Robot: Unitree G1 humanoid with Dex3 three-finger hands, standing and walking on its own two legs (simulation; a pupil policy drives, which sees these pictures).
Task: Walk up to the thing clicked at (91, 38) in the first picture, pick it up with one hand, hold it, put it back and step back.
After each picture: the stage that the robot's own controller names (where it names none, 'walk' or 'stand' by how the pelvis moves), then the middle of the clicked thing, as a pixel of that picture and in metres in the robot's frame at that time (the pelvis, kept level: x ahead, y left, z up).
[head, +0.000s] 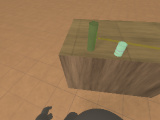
stand; (92, 37) +0.64 +0.04 +0.11
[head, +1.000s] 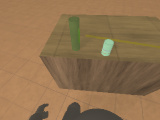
rise first; (75, 36) +0.57 +0.18 +0.14
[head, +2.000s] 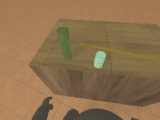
stand; (65, 46) +0.48 +0.22 +0.13
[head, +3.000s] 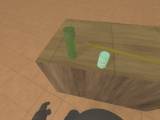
stand; (70, 45) +0.50 +0.19 +0.12
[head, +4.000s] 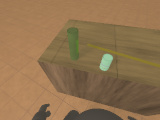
stand; (73, 46) +0.49 +0.18 +0.12
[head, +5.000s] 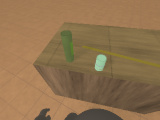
stand; (68, 48) +0.48 +0.21 +0.11
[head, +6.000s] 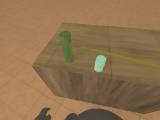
stand; (67, 49) +0.47 +0.21 +0.11
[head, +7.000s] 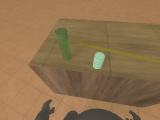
rise first; (64, 46) +0.47 +0.22 +0.11
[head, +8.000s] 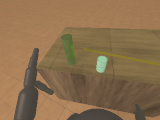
rise first; (69, 51) +0.46 +0.22 +0.12
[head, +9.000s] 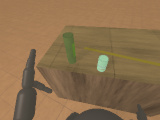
go down; (70, 49) +0.47 +0.22 +0.12
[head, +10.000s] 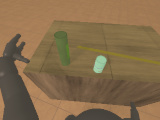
go down; (63, 51) +0.44 +0.20 +0.12
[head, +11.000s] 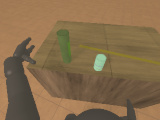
close in; (65, 48) +0.46 +0.21 +0.12
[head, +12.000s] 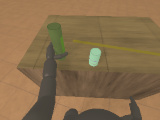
close; (58, 44) +0.46 +0.22 +0.15
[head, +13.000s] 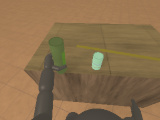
lift; (59, 58) +0.35 +0.21 +0.16
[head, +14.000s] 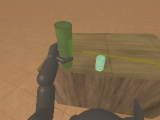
lift; (65, 48) +0.31 +0.16 +0.29
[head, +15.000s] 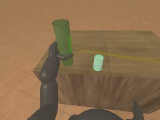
hold; (65, 46) +0.34 +0.17 +0.28
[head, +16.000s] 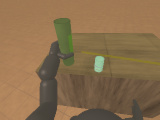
hold; (66, 45) +0.34 +0.16 +0.29
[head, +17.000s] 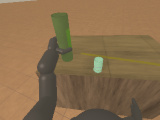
crouch; (64, 40) +0.34 +0.17 +0.32
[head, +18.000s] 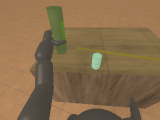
crouch; (58, 33) +0.43 +0.21 +0.30
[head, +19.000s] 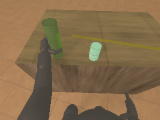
lower; (54, 42) +0.46 +0.23 +0.16
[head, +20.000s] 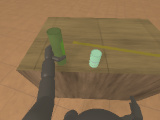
lower; (58, 49) +0.42 +0.21 +0.15
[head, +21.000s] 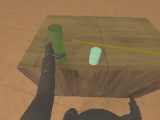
lower; (58, 46) +0.44 +0.21 +0.15
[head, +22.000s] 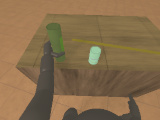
lower; (57, 45) +0.45 +0.22 +0.15
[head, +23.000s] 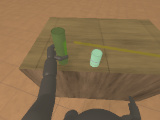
open; (61, 49) +0.43 +0.20 +0.15
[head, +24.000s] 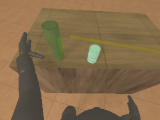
sink last; (55, 45) +0.44 +0.21 +0.15
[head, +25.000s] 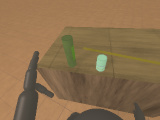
sink last; (70, 52) +0.44 +0.21 +0.13
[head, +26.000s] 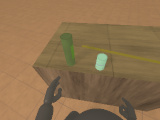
stand; (69, 51) +0.44 +0.20 +0.12
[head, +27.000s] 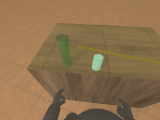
stand; (65, 52) +0.43 +0.21 +0.12
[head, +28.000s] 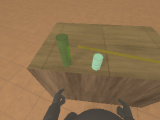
stand; (65, 52) +0.43 +0.22 +0.12
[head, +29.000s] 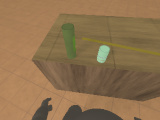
walk; (70, 43) +0.48 +0.18 +0.13
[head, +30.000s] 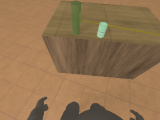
walk; (76, 20) +0.73 +0.19 +0.13
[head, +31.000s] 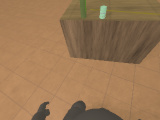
walk; (83, 6) +1.11 +0.21 +0.14
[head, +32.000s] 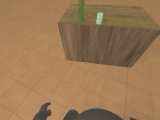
stand; (81, 11) +1.13 +0.19 +0.13
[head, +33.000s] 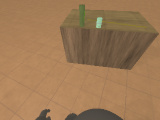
stand; (82, 16) +1.15 +0.18 +0.11
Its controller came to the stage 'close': yes
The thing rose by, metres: 0.21
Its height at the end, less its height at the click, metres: +0.00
